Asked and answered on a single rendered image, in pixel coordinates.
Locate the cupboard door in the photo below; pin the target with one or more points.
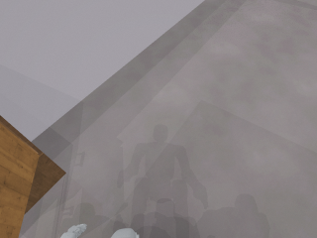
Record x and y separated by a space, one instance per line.
18 163

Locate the robot left hand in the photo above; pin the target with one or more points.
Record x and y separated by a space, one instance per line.
74 231

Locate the left robot thigh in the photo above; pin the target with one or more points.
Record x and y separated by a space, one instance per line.
125 233

